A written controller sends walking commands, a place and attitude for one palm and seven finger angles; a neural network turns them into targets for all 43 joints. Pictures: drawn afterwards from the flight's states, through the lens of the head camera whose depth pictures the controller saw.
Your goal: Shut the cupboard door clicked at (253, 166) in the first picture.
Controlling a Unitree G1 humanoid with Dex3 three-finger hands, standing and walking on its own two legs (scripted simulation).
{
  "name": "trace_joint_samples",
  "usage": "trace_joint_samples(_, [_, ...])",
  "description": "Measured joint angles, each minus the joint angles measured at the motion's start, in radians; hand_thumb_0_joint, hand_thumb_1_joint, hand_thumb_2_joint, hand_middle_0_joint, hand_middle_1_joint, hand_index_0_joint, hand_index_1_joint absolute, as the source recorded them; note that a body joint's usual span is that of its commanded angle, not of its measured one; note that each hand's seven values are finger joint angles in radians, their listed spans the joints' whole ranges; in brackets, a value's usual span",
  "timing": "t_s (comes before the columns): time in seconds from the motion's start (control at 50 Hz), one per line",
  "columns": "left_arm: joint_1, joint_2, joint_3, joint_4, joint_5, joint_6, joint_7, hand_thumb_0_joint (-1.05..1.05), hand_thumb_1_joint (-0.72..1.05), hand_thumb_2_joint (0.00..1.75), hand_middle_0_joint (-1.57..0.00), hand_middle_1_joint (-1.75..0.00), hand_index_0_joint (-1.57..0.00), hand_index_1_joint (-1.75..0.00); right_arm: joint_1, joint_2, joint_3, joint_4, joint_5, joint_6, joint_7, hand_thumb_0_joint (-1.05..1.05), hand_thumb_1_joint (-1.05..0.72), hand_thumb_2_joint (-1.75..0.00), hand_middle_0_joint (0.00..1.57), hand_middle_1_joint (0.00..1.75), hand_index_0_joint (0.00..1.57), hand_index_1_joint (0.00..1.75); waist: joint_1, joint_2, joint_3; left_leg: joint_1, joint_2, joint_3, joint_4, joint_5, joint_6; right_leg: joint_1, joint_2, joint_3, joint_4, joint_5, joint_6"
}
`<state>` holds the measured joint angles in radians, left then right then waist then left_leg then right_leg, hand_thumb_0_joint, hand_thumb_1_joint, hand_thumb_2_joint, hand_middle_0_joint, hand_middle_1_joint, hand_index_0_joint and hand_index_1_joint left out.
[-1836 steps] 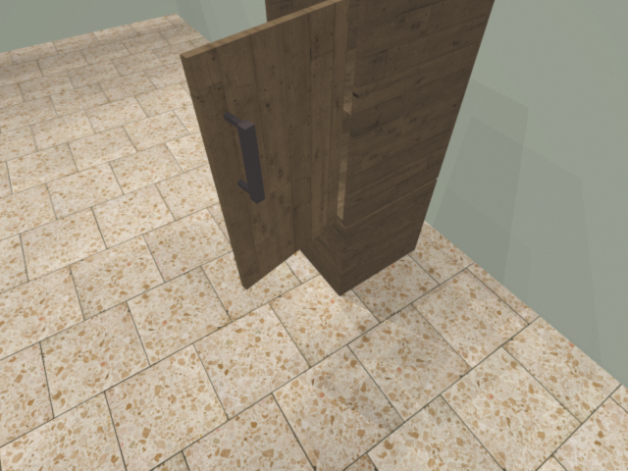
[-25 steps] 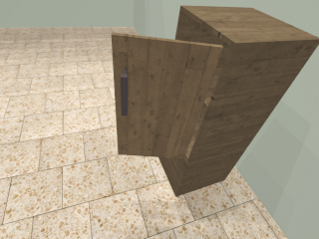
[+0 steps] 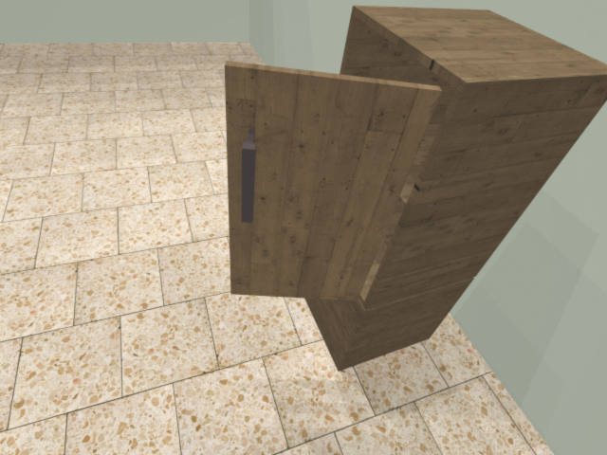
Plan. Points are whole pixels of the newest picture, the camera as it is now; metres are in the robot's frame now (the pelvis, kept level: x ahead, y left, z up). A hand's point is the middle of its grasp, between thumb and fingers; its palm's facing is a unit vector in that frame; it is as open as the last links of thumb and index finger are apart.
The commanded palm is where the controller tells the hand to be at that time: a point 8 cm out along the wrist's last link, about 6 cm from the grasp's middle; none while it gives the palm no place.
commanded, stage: shuffle to correct the standing spot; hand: left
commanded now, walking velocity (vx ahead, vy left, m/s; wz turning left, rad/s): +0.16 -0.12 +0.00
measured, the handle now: (249, 177) +0.55 +0.14 +0.07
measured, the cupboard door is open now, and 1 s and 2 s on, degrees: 69 69 69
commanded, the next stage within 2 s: come to a stop and stand still in 0.54 s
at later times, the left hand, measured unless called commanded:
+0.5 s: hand out of the picture +0.12 +0.12 -0.16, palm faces +0.11 -0.97 -0.20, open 7.1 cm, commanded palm none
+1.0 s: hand out of the picture +0.12 +0.08 -0.18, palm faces +0.09 -0.98 -0.15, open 7.3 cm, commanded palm none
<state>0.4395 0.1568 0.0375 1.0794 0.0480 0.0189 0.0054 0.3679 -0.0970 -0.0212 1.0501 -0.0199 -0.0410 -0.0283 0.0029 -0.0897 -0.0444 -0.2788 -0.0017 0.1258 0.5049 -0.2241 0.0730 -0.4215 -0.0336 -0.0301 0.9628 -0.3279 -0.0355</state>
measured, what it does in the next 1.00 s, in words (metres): walks ahead: right foot, then left foot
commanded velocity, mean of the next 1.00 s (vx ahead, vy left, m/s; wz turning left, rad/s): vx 0.04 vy -0.06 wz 0.04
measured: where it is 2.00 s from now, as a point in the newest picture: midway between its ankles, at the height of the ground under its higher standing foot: outside the picture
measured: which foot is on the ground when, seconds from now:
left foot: down 0.00-0.38, up 0.40-0.66, down 0.68-1.00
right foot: up 0.00-0.36, down 0.38-0.68, up 0.70-0.90, down 0.92-1.00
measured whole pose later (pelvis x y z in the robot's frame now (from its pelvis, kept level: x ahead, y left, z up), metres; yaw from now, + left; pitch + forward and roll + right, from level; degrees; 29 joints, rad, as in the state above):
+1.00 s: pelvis +0.14 -0.08 +0.00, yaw +2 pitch +0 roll +1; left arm 0.32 0.11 0.01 1.06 0.03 0.00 0.03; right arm 0.17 -0.15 -0.04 1.02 0.00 0.01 -0.04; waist 0.02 -0.02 0.06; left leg -0.27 0.03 0.13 0.54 -0.27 0.02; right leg -0.27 -0.05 -0.05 0.56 -0.30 0.01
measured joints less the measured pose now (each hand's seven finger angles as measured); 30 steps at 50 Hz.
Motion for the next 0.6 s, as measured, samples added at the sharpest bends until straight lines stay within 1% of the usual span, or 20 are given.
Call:
trace_joint_samples(0.06, [-0.056,0.01,0.009,-0.027,-0.002,-0.006,-0.005,0.01,0.91,0.9,-0.19,-0.3,-0.19,-0.3,0.023,0.02,0.01,0.018,0.003,-0.013,-0.002,0.0,-0.91,-0.9,0.2,0.3,0.2,0.29,-0.003,0.0,0.004,0.042,-0.009,0.007,-0.087,0.042,0.0,-0.09,-0.021,0.014,0.081,0.107,0.014])
trace_joint_samples(0.1, [-0.091,0.014,0.013,-0.046,-0.005,-0.008,-0.007,0.0,0.92,0.9,-0.19,-0.3,-0.19,-0.3,0.036,0.031,0.013,0.029,0.005,-0.019,-0.002,0.0,-0.91,-0.9,0.2,0.3,0.2,0.29,-0.007,0.006,0.009,0.062,-0.011,0.009,-0.128,0.06,-0.001,-0.123,-0.034,0.02,0.082,0.147,0.023])
trace_joint_samples(0.14, [-0.119,0.022,0.019,-0.057,-0.004,-0.003,-0.002,0.01,0.93,0.9,-0.19,-0.3,-0.19,-0.3,0.046,0.04,0.014,0.038,0.003,-0.021,0.0,0.0,-0.91,-0.9,0.2,0.3,0.2,0.29,-0.014,0.013,0.013,0.077,-0.008,0.01,-0.157,0.071,-0.003,-0.138,-0.046,0.019,0.048,0.166,0.029])
trace_joint_samples(0.18, [-0.143,0.032,0.022,-0.063,-0.008,-0.001,-0.004,0.01,0.93,0.9,-0.19,-0.3,-0.19,-0.3,0.053,0.046,0.013,0.044,0.0,-0.02,0.003,0.0,-0.9,-0.9,0.2,0.3,0.2,0.29,-0.027,0.021,0.019,0.087,-0.005,0.01,-0.175,0.076,-0.008,-0.132,-0.058,0.011,-0.018,0.168,0.033])
trace_joint_samples(0.24, [-0.179,0.038,0.023,-0.071,-0.013,-0.002,-0.006,0.01,0.93,0.9,-0.19,-0.3,-0.19,-0.3,0.063,0.047,0.008,0.049,-0.007,-0.015,0.01,0.0,-0.9,-0.9,0.2,0.3,0.21,0.29,-0.052,0.035,0.028,0.089,0.0,-0.001,-0.183,0.076,-0.016,-0.089,-0.068,-0.006,-0.161,0.136,0.034])
trace_joint_samples(0.3, [-0.212,0.032,0.02,-0.081,-0.016,-0.01,-0.007,0.01,0.93,0.9,-0.19,-0.3,-0.19,-0.3,0.071,0.039,-0.001,0.055,-0.012,-0.002,0.017,0.0,-0.9,-0.9,0.21,0.3,0.21,0.29,-0.073,0.052,0.036,0.074,0.008,-0.02,-0.162,0.06,-0.027,-0.018,-0.058,-0.025,-0.306,0.083,0.033])
trace_joint_samples(0.34, [-0.227,0.024,0.018,-0.09,-0.017,-0.022,-0.006,0.01,0.93,0.9,-0.19,-0.3,-0.19,-0.3,0.077,0.031,-0.006,0.061,-0.013,0.008,0.019,0.0,-0.9,-0.9,0.21,0.3,0.21,0.29,-0.078,0.059,0.038,0.058,0.013,-0.033,-0.123,0.034,-0.041,0.054,-0.042,-0.041,-0.416,0.081,0.033])
trace_joint_samples(0.36, [-0.229,0.023,0.016,-0.094,-0.018,-0.031,-0.005,0.01,0.92,0.9,-0.19,-0.3,-0.19,-0.3,0.083,0.029,-0.008,0.065,-0.012,0.012,0.02,0.0,-0.9,-0.9,0.21,0.3,0.21,0.29,-0.075,0.054,0.036,0.046,0.012,-0.037,-0.09,0.013,-0.05,0.098,-0.035,-0.045,-0.47,0.082,0.031])
trace_joint_samples(0.38, [-0.23,0.017,0.014,-0.095,-0.019,-0.042,0.0,0.01,0.92,0.9,-0.19,-0.3,-0.19,-0.3,0.086,0.024,-0.01,0.07,-0.01,0.016,0.021,0.0,-0.9,-0.9,0.21,0.3,0.21,0.29,-0.066,0.054,0.035,0.029,0.016,-0.038,-0.043,-0.018,-0.056,0.122,-0.028,-0.045,-0.506,0.114,0.025])
trace_joint_samples(0.4, [-0.232,0.004,0.011,-0.091,-0.019,-0.049,0.006,0.01,0.92,0.9,-0.19,-0.3,-0.19,-0.3,0.08,0.014,-0.012,0.076,-0.006,0.024,0.021,0.0,-0.9,-0.9,0.21,0.3,0.21,0.29,-0.059,0.07,0.043,0.01,0.029,-0.051,0.022,-0.082,-0.052,0.126,-0.014,-0.053,-0.496,0.132,0.022])
trace_joint_samples(0.42, [-0.23,-0.006,0.015,-0.093,-0.022,-0.055,0.015,0.0,0.93,0.9,-0.19,-0.3,-0.19,-0.3,0.074,0.006,-0.015,0.078,-0.005,0.033,0.022,0.0,-0.9,-0.9,0.21,0.3,0.21,0.29,-0.055,0.082,0.047,-0.023,0.035,-0.064,0.112,-0.162,-0.046,0.133,-0.005,-0.067,-0.485,0.125,0.02])
trace_joint_samples(0.44, [-0.224,-0.01,0.02,-0.097,-0.025,-0.062,0.023,-0.01,0.94,0.9,-0.19,-0.3,-0.2,-0.3,0.068,-0.001,-0.018,0.079,-0.005,0.041,0.024,0.01,-0.9,-0.9,0.2,0.3,0.2,0.29,-0.049,0.088,0.046,-0.064,0.037,-0.07,0.215,-0.206,-0.041,0.146,0.0,-0.08,-0.487,0.114,0.015])
trace_joint_samples(0.48, [-0.2,-0.005,0.025,-0.098,-0.024,-0.072,0.033,-0.02,0.96,0.9,-0.2,-0.3,-0.2,-0.3,0.048,-0.015,-0.023,0.074,-0.009,0.051,0.032,0.01,-0.9,-0.9,0.2,0.3,0.2,0.29,-0.035,0.086,0.039,-0.137,0.041,-0.063,0.384,-0.205,-0.037,0.179,0.01,-0.095,-0.516,0.105,0.007])
trace_joint_samples(0.5, [-0.184,-0.002,0.025,-0.092,-0.023,-0.072,0.036,-0.02,0.97,0.9,-0.2,-0.3,-0.2,-0.3,0.035,-0.022,-0.027,0.067,-0.01,0.053,0.034,0.01,-0.91,-0.9,0.2,0.3,0.2,0.29,-0.032,0.083,0.035,-0.165,0.046,-0.056,0.434,-0.187,-0.039,0.195,0.016,-0.1,-0.536,0.106,0.004])
trace_joint_samples(0.54, [-0.153,0.001,0.02,-0.073,-0.019,-0.068,0.038,-0.02,0.96,0.9,-0.2,-0.3,-0.2,-0.3,0.006,-0.036,-0.032,0.045,-0.009,0.05,0.036,0.01,-0.91,-0.9,0.2,0.3,0.2,0.29,-0.03,0.079,0.028,-0.193,0.054,-0.043,0.447,-0.15,-0.044,0.224,0.025,-0.106,-0.568,0.11,0.002])
trace_joint_samples(0.6, [-0.11,-0.001,0.01,-0.041,-0.014,-0.059,0.033,-0.01,0.95,0.9,-0.19,-0.3,-0.2,-0.3,-0.043,-0.043,-0.032,0.007,-0.006,0.037,0.034,0.01,-0.91,-0.9,0.2,0.29,0.2,0.29,-0.019,0.066,0.03,-0.172,0.058,-0.024,0.316,-0.12,-0.051,0.249,0.037,-0.105,-0.575,0.094,0.001])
